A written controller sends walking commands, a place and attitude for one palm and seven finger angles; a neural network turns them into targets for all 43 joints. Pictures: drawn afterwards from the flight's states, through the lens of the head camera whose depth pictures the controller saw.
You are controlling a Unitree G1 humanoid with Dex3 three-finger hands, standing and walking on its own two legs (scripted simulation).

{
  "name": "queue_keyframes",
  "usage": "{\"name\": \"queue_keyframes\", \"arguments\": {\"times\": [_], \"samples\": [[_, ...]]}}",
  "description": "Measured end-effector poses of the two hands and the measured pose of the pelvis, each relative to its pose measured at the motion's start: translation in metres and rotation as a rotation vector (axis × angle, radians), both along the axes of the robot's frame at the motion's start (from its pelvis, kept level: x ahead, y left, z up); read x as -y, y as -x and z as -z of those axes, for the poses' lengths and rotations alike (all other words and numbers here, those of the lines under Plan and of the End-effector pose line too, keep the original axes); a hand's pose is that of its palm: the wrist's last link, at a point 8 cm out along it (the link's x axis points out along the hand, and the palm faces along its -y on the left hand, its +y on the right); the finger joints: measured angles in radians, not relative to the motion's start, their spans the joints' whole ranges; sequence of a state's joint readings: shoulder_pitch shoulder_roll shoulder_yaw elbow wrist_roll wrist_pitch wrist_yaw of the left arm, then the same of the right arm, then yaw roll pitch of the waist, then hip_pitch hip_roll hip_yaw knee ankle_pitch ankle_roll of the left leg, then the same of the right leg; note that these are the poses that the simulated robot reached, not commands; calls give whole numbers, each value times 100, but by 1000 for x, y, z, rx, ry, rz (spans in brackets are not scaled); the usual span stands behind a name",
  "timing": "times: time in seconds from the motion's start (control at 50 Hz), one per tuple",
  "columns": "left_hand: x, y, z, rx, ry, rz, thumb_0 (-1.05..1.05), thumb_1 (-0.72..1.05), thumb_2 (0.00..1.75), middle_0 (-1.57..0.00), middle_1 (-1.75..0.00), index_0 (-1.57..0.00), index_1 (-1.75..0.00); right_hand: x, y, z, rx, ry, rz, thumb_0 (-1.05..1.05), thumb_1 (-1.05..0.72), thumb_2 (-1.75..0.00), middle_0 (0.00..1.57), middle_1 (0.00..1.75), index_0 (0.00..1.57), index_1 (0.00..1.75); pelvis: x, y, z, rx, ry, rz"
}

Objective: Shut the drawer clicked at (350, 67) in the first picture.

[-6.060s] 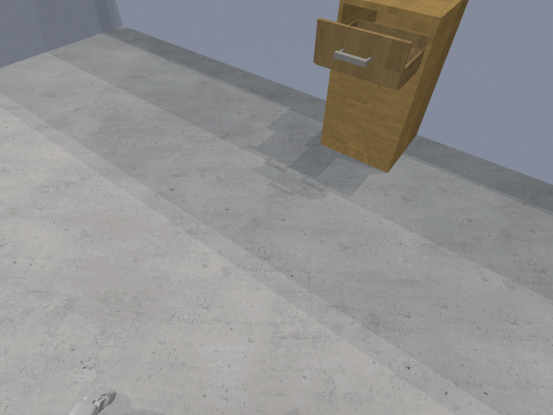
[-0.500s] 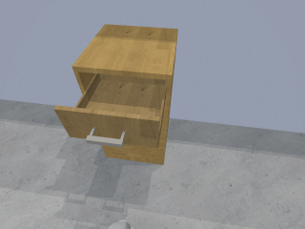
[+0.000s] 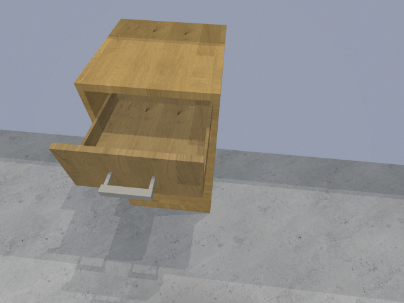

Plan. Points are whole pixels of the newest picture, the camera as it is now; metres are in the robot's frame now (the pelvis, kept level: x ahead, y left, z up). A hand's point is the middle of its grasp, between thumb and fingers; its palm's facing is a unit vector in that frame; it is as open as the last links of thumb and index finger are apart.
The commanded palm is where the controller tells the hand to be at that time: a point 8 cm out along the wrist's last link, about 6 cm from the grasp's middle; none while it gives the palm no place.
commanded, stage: come to a stop and stand still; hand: left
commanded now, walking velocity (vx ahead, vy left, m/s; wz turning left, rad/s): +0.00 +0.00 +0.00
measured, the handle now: (128, 185) +0.40 +0.22 -0.09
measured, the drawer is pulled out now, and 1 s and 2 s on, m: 0.23 0.23 0.23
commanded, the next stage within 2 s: look again from close up in 1.58 s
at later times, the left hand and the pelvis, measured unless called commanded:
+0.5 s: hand out of the picture -0.02 +0.10 -0.17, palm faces +0.10 -0.97 -0.21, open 7.2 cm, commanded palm none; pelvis -0.03 -0.08 +0.01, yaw +2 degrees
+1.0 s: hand out of the picture -0.08 +0.09 -0.17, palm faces +0.09 -0.98 -0.15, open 7.4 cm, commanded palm none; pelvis -0.05 -0.06 +0.01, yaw +1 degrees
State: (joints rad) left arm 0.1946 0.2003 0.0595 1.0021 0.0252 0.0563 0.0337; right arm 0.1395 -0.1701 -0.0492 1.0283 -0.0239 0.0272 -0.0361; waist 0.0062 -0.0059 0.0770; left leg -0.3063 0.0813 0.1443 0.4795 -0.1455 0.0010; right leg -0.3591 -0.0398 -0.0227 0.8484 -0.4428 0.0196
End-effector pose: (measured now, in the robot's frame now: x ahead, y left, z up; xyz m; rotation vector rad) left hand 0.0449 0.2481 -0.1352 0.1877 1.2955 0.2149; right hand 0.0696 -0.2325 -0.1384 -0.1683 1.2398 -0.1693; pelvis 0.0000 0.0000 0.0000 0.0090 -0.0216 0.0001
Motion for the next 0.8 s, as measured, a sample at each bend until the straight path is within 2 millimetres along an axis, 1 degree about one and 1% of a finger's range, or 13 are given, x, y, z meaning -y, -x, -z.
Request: {"name": "queue_keyframes", "arguments": {"times": [0.06, 0.1, 0.16, 0.2, 0.3, 0.4, 0.48, 0.66, 0.74, 0.8], "samples": [[16, -2, -4, 42, -33, 23, 0, 91, 90, -20, -30, -20, -30, 21, 17, 15, -14, -29, 23, 0, -92, -90, 20, 30, 20, 30, 18, 6, 7, -1, -18, 2], [30, 3, -9, 46, -43, 37, 0, 91, 90, -20, -30, -20, -30, 32, 29, 20, -33, -49, 42, 0, -91, -90, 20, 30, 20, 30, 29, 10, 7, 8, -11, 0], [50, 12, -17, 38, -32, 38, 0, 91, 90, -20, -30, -20, -30, 44, 48, 18, -75, -69, 52, 0, -91, -90, 20, 30, 20, 30, 41, 12, -1, 0, -23, -5], [63, 17, -19, 29, -19, 35, 0, 91, 90, -20, -30, -20, -30, 50, 59, 15, -98, -74, 55, 0, -91, -90, 20, 30, 20, 30, 49, 13, -5, -7, -28, -4], [79, 28, -17, 19, -4, 16, 1, 93, 89, -21, -30, -20, -30, 59, 86, 12, -164, -71, 51, 0, -91, -90, 20, 30, 20, 30, 64, 19, -8, -21, -16, -18], [90, 48, -4, -2, 28, -26, 1, 93, 89, -21, -30, -20, -30, 60, 102, 13, -204, -50, 24, 0, -91, -90, 20, 30, 20, 30, 70, 26, -3, -25, 18, -37], [95, 68, 1, -32, 46, -56, 0, 94, 89, -21, -30, -20, -30, 57, 110, 5, -203, -43, 6, 0, -91, -90, 20, 30, 20, 30, 76, 33, -6, -5, 7, -33], [109, 112, 2, -102, 87, -67, 0, 92, 89, -20, -30, -20, -30, 51, 125, 3, -184, -57, -4, 0, -91, -90, 20, 30, 20, 30, 75, 47, -10, 15, 9, -26], [112, 128, 3, -132, 101, -74, 0, 91, 89, -20, -30, -20, -30, 46, 139, 2, -205, -63, 3, 0, -91, -90, 20, 30, 20, 30, 72, 51, -10, 7, 9, -24], [113, 136, 3, -150, 111, -77, 0, 91, 89, -20, -30, -20, -30, 42, 153, 1, -231, -65, 13, 0, -91, -90, 20, 30, 20, 30, 70, 54, -10, 2, 9, -23]]}}
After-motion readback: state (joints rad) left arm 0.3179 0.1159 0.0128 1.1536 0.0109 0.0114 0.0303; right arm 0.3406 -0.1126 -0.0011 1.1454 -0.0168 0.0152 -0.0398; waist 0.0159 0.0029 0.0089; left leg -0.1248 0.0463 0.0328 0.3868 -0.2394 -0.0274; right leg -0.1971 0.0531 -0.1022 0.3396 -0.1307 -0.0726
